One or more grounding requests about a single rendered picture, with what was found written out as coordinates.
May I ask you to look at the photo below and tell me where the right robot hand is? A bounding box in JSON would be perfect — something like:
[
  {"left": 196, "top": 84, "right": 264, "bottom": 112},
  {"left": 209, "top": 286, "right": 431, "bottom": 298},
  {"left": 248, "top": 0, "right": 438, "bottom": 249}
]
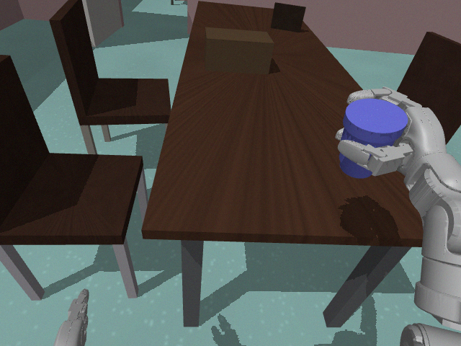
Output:
[{"left": 335, "top": 86, "right": 447, "bottom": 176}]

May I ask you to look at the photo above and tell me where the table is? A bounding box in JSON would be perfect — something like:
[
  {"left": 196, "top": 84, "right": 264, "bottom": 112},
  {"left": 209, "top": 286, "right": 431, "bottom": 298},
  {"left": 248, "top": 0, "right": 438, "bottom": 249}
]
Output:
[{"left": 141, "top": 1, "right": 424, "bottom": 327}]

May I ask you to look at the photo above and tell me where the left robot hand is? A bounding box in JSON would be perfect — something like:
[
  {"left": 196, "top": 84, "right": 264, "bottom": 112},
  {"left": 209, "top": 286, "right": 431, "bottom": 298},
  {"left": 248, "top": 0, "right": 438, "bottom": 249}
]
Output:
[{"left": 53, "top": 289, "right": 89, "bottom": 346}]

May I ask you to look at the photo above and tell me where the right robot arm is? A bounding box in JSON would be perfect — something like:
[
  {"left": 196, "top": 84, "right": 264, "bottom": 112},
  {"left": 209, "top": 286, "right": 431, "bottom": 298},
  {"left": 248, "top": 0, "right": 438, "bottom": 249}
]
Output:
[{"left": 400, "top": 153, "right": 461, "bottom": 346}]

